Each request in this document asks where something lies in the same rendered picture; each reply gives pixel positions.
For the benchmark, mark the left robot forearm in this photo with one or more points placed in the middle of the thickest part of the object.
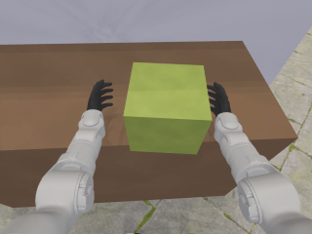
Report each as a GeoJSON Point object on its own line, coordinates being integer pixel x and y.
{"type": "Point", "coordinates": [83, 150]}

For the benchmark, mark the right robot forearm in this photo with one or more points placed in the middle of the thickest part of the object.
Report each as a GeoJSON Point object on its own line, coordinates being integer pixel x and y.
{"type": "Point", "coordinates": [239, 152]}

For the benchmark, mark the carton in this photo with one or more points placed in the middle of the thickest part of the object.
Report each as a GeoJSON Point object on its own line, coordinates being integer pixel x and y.
{"type": "Point", "coordinates": [167, 108]}

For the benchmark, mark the pedestal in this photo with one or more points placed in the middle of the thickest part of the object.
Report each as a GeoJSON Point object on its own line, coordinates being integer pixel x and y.
{"type": "Point", "coordinates": [45, 89]}

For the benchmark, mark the left robot hand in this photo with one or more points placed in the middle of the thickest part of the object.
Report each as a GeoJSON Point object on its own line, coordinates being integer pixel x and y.
{"type": "Point", "coordinates": [96, 99]}

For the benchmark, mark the right robot hand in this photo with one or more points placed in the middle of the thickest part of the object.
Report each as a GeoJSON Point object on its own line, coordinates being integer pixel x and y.
{"type": "Point", "coordinates": [220, 102]}

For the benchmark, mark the robot left upper arm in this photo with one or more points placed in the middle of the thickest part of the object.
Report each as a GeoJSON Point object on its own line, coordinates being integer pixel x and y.
{"type": "Point", "coordinates": [63, 196]}

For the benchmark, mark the robot right upper arm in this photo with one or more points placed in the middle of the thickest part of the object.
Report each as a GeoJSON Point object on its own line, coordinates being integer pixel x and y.
{"type": "Point", "coordinates": [270, 201]}

